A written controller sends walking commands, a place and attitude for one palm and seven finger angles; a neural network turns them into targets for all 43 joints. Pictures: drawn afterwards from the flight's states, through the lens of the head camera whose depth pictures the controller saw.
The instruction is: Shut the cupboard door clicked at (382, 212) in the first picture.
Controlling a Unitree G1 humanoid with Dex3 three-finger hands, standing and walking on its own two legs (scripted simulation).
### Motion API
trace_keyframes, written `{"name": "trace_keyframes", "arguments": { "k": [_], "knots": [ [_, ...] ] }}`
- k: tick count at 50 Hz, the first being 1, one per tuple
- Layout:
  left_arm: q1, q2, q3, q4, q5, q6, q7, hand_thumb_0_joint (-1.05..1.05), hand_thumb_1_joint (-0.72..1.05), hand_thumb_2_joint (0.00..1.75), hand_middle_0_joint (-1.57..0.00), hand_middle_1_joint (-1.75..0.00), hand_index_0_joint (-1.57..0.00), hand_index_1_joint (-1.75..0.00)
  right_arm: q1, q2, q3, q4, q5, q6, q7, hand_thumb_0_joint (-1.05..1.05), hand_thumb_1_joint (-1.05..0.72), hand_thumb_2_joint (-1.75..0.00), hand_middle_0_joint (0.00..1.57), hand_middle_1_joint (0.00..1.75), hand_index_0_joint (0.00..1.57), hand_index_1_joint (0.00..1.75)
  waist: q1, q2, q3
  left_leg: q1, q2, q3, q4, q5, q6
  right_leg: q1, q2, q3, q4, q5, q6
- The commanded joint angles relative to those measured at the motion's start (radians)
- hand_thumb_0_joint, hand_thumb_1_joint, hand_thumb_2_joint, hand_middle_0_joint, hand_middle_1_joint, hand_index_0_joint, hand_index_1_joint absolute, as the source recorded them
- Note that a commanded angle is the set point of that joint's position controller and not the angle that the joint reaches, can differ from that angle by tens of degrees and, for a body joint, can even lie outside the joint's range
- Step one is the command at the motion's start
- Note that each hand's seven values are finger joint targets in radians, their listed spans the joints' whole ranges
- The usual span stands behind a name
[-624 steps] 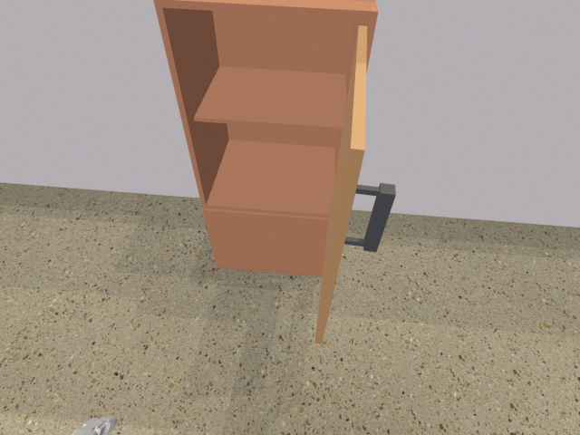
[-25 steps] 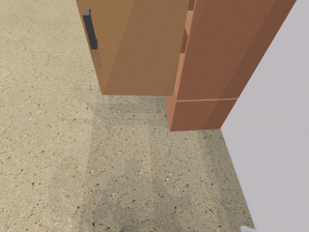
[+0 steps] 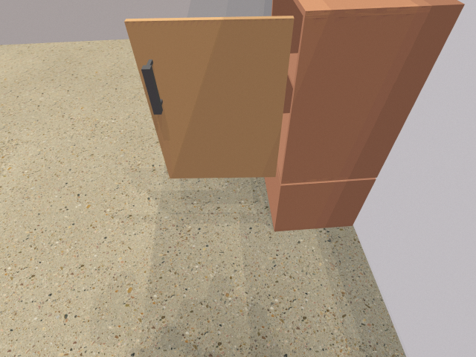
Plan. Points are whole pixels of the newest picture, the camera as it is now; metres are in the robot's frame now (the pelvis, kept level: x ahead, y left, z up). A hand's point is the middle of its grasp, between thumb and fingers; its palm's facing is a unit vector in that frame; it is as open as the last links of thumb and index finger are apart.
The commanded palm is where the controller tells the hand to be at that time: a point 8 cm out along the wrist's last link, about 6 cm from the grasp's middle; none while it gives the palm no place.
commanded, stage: take the last steps up to it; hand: left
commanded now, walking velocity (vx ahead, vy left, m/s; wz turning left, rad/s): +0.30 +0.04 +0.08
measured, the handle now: (154, 87) +0.80 +0.26 +0.04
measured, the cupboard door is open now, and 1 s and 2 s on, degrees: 86 86 86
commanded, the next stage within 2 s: come to a stop and stand still in 0.72 s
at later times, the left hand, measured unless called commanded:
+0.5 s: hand out of the picture +0.03 +0.17 -0.17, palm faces +0.19 -0.97 -0.14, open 7.3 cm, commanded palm none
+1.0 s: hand (145, 241) +0.42 +0.25 -0.17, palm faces +0.02 -0.98 -0.22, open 7.3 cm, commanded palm none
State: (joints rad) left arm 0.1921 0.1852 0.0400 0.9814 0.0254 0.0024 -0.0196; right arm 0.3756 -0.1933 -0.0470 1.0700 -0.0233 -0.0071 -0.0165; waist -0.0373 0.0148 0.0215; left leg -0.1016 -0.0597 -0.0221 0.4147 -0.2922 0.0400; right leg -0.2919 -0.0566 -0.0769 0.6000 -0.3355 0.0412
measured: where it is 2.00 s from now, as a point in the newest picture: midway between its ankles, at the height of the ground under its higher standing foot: outside the picture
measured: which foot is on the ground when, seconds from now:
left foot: down 0.00-0.02, up 0.04-0.50, down 0.52-1.00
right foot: up 0.00-0.00, down 0.02-0.52, up 0.54-0.96, down 0.98-1.00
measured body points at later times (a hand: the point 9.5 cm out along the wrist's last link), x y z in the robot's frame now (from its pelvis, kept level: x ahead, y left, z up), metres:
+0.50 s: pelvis +0.16 +0.04 -0.01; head +0.20 +0.05 +0.44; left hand +0.02 +0.22 -0.16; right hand +0.27 -0.18 -0.16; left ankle +0.25 +0.16 -0.73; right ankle +0.03 -0.11 -0.74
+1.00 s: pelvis +0.31 +0.07 -0.01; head +0.33 +0.06 +0.44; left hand +0.41 +0.30 -0.15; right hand +0.29 -0.14 -0.17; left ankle +0.25 +0.16 -0.74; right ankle +0.38 -0.04 -0.74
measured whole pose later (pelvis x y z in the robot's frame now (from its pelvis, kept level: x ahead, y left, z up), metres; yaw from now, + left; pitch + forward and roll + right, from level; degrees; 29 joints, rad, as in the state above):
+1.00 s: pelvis +0.31 +0.07 -0.01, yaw +1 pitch -2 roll +2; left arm 0.13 0.17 0.03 0.99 0.02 -0.01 0.02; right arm 0.33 -0.13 -0.03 1.11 -0.02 -0.02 -0.03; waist -0.03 -0.01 0.06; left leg -0.10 -0.01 0.16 0.49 -0.37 0.03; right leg -0.34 -0.07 -0.08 0.56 -0.14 0.00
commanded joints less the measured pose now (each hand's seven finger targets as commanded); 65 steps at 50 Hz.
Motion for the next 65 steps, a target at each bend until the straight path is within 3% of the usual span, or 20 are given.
{"name": "trace_keyframes", "arguments": {
  "k": [1,2,3,8,21,24,25,26,27,30,34,40,45,48,51,53,56,63,64,65],
  "knots": [
    [0.279,0.219,0.056,0.036,0.009,-0.054,0.027,0.00,0.90,0.90,-0.20,-0.30,-0.20,-0.30,-0.039,-0.032,0.001,-0.075,0.020,-0.040,0.001,0.00,-0.90,-0.90,0.20,0.30,0.20,0.30,0.149,-0.318,-0.021,-0.523,0.020,0.013,0.368,-0.218,-0.001,0.487,-0.316,0.406,-0.366,-0.162,-0.108],
    [0.327,0.240,0.062,0.041,-0.004,-0.048,0.035,0.00,0.90,0.90,-0.20,-0.30,-0.20,-0.30,-0.095,-0.089,-0.015,-0.108,0.005,-0.035,0.006,0.00,-0.90,-0.90,0.20,0.30,0.20,0.30,0.170,-0.274,0.019,-0.590,0.046,0.003,0.534,-0.285,-0.009,0.403,-0.428,0.580,-0.464,-0.267,-0.187],
    [0.276,0.219,0.058,0.031,-0.010,-0.049,0.038,0.00,0.90,0.90,-0.20,-0.30,-0.20,-0.30,-0.104,-0.108,-0.029,-0.096,-0.001,-0.030,0.014,0.00,-0.90,-0.90,0.20,0.30,0.20,0.30,0.137,-0.183,0.075,-0.588,0.090,-0.024,0.623,-0.206,-0.010,0.282,-0.409,0.556,-0.499,-0.394,-0.201],
    [0.174,0.068,0.017,0.023,-0.012,-0.072,0.039,0.00,0.90,0.90,-0.20,-0.30,-0.20,-0.30,-0.016,-0.021,-0.026,-0.023,-0.006,-0.001,0.032,0.00,-0.90,-0.90,0.20,0.30,0.20,0.30,0.035,-0.109,0.145,-0.499,0.148,0.019,0.676,0.082,-0.054,0.098,-0.232,0.175,-0.488,-0.008,-0.118],
    [0.332,0.100,0.019,0.133,0.003,-0.083,0.052,0.00,0.90,0.90,-0.20,-0.30,-0.20,-0.30,-0.295,0.004,-0.009,-0.130,0.006,-0.030,0.057,0.00,-0.90,-0.90,0.20,0.30,0.20,0.30,0.098,-0.173,0.119,-0.418,0.138,0.120,0.259,0.094,-0.043,0.244,-0.246,0.068,-0.357,0.458,-0.148],
    [0.292,0.114,0.029,0.130,-0.004,-0.076,0.054,0.00,0.90,0.90,-0.20,-0.30,-0.20,-0.30,-0.073,-0.048,-0.021,-0.062,0.000,-0.049,0.036,0.00,-0.90,-0.90,0.20,0.30,0.20,0.30,-0.014,-0.117,-0.022,-0.060,0.073,0.147,0.079,0.142,-0.017,0.200,-0.189,-0.011,-0.037,0.621,-0.105],
    [0.326,0.076,0.024,0.129,-0.012,-0.074,0.050,0.00,0.90,0.90,-0.20,-0.30,-0.20,-0.30,0.066,-0.136,-0.040,-0.025,-0.007,-0.056,0.022,0.00,-0.90,-0.90,0.20,0.30,0.20,0.30,-0.060,0.049,-0.147,0.200,0.192,0.038,0.073,0.227,0.011,0.061,-0.121,-0.055,0.193,0.413,-0.069],
    [0.364,0.019,0.010,0.111,-0.023,-0.069,0.040,0.00,0.90,0.90,-0.20,-0.30,-0.20,-0.30,0.158,-0.249,-0.066,-0.007,-0.007,-0.057,0.008,0.00,-0.90,-0.90,0.20,0.30,0.20,0.30,-0.071,0.324,-0.248,0.399,0.450,-0.320,0.024,0.372,0.111,-0.208,0.021,-0.073,0.496,-0.211,-0.028],
    [0.299,0.035,0.013,0.084,-0.019,-0.067,0.045,0.00,0.90,0.90,-0.20,-0.30,-0.20,-0.30,0.173,-0.245,-0.059,-0.002,0.006,-0.044,0.001,0.00,-0.90,-0.90,0.20,0.30,0.20,0.30,-0.079,0.266,-0.250,0.365,0.500,-0.375,-0.065,0.411,0.155,-0.265,0.017,0.032,0.636,-0.271,-0.052],
    [0.197,0.019,0.019,0.094,-0.011,-0.058,0.033,0.00,0.90,0.90,-0.20,-0.30,-0.20,-0.30,-0.047,-0.103,-0.022,-0.046,0.005,-0.061,-0.008,0.00,-0.90,-0.90,0.20,0.30,0.20,0.30,-0.005,0.065,-0.024,0.036,0.417,-0.156,-0.119,0.428,0.135,-0.278,-0.085,0.066,0.690,-0.062,-0.045],
    [0.247,-0.022,0.017,0.102,-0.002,-0.022,0.028,0.00,0.90,0.90,-0.20,-0.30,-0.20,-0.30,-0.085,-0.048,-0.001,-0.042,0.010,-0.077,-0.010,0.00,-0.90,-0.90,0.20,0.30,0.20,0.30,0.063,0.084,0.021,-0.108,0.344,-0.012,-0.195,0.447,0.116,-0.196,-0.084,0.048,0.575,0.029,-0.025],
    [0.108,-0.001,0.022,0.022,-0.001,-0.005,0.021,0.00,0.90,0.90,-0.20,-0.30,-0.20,-0.30,-0.060,-0.061,-0.010,-0.051,0.003,-0.071,-0.012,0.00,-0.90,-0.90,0.20,0.30,0.20,0.30,0.051,0.052,0.052,-0.042,0.345,0.010,-0.211,0.439,0.146,-0.251,-0.082,0.041,0.323,0.108,-0.012],
    [0.062,0.006,0.004,0.009,-0.006,-0.006,0.038,0.00,0.90,0.90,-0.20,-0.30,-0.20,-0.30,-0.059,-0.076,-0.002,-0.032,0.000,-0.049,-0.023,0.00,-0.90,-0.90,0.20,0.30,0.20,0.30,0.046,0.077,0.006,-0.009,0.317,0.046,-0.054,0.764,0.094,-0.042,-0.018,0.000,0.042,0.137,-0.021],
    [0.128,0.076,0.013,0.024,-0.003,-0.016,0.049,0.00,0.90,0.90,-0.20,-0.30,-0.20,-0.30,-0.044,-0.052,-0.001,-0.017,0.013,-0.031,-0.026,0.00,-0.90,-0.90,0.20,0.30,0.20,0.30,0.078,-0.017,-0.019,-0.081,0.231,0.074,0.084,0.520,0.001,0.152,-0.060,0.054,-0.160,0.543,-0.029],
    [0.113,0.168,0.020,0.022,-0.011,-0.015,0.055,0.00,0.90,0.90,-0.20,-0.30,-0.20,-0.30,0.041,-0.002,-0.011,-0.006,0.028,0.007,-0.023,0.00,-0.90,-0.90,0.20,0.30,0.20,0.30,0.039,-0.123,-0.039,-0.191,0.089,0.102,0.245,-0.132,-0.064,0.197,-0.322,0.208,-0.108,1.122,-0.225],
    [0.092,0.159,0.027,0.012,-0.006,-0.014,0.069,0.00,0.90,0.90,-0.20,-0.30,-0.20,-0.30,0.007,-0.007,-0.015,-0.009,0.026,0.028,-0.026,0.00,-0.90,-0.90,0.20,0.30,0.20,0.30,0.060,-0.212,-0.121,-0.205,0.087,0.069,0.472,-0.323,-0.069,0.197,-0.336,0.260,-0.167,1.073,-0.286],
    [0.017,0.151,0.042,-0.017,0.000,0.000,0.080,0.00,0.90,0.90,-0.20,-0.30,-0.20,-0.30,-0.020,-0.006,-0.020,-0.020,0.027,0.037,-0.026,0.00,-0.90,-0.90,0.20,0.30,0.20,0.30,0.054,-0.130,-0.129,-0.256,0.087,0.015,0.586,-0.314,-0.070,0.183,-0.325,0.232,-0.180,0.934,-0.296],
    [-0.038,0.145,0.056,-0.043,0.005,0.024,0.069,0.00,0.90,0.90,-0.20,-0.30,-0.20,-0.30,0.048,0.022,-0.019,-0.024,0.019,0.032,-0.014,0.00,-0.90,-0.90,0.20,0.30,0.20,0.30,0.013,-0.180,-0.127,-0.081,0.063,0.085,0.185,-0.054,-0.076,0.014,-0.212,0.174,-0.173,0.390,-0.170],
    [-0.022,0.186,0.037,-0.061,-0.006,0.017,0.109,0.00,0.90,0.90,-0.20,-0.30,-0.20,-0.30,0.061,-0.083,-0.039,-0.092,0.030,0.009,-0.013,0.00,-0.90,-0.90,0.20,0.30,0.20,0.30,-0.045,-0.035,-0.357,-0.101,0.097,0.143,0.050,-0.008,-0.084,0.289,-0.209,0.166,0.008,0.693,-0.139],
    [0.024,0.133,0.027,-0.091,-0.019,0.032,0.107,0.00,0.90,0.90,-0.20,-0.30,-0.20,-0.30,-0.010,-0.055,-0.028,-0.150,0.017,0.000,-0.013,0.00,-0.90,-0.90,0.20,0.30,0.20,0.30,0.014,0.085,-0.324,-0.085,0.133,0.081,-0.056,0.057,-0.061,0.187,-0.134,0.095,0.080,0.373,-0.109]
  ]
}}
